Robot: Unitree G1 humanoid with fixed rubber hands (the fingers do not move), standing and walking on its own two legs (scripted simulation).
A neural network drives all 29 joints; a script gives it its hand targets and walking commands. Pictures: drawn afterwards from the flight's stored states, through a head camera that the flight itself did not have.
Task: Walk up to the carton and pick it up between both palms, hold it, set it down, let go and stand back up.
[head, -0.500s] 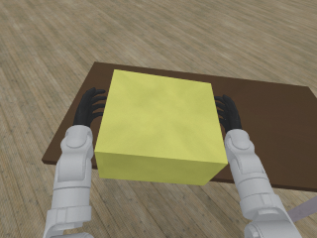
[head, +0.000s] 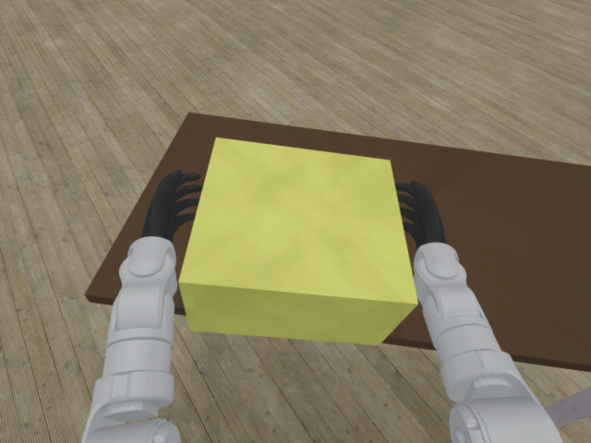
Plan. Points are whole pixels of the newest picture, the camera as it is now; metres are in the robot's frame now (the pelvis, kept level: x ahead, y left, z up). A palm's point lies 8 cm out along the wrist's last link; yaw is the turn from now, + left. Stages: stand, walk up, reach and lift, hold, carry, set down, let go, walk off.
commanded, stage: set down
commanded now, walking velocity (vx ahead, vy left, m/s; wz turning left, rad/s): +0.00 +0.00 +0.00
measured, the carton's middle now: (296, 240) +0.37 +0.04 +0.06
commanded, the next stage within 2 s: none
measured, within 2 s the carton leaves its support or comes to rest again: rests again in 1.54 s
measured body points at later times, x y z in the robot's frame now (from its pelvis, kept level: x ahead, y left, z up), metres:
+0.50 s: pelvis +0.00 +0.00 +0.00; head +0.03 +0.03 +0.45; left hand +0.37 +0.23 +0.07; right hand +0.42 -0.13 +0.07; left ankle +0.04 +0.13 -0.75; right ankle -0.05 -0.08 -0.75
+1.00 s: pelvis +0.01 +0.01 +0.00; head +0.07 +0.02 +0.44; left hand +0.39 +0.24 +0.04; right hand +0.44 -0.13 +0.04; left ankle +0.04 +0.13 -0.75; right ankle -0.05 -0.08 -0.75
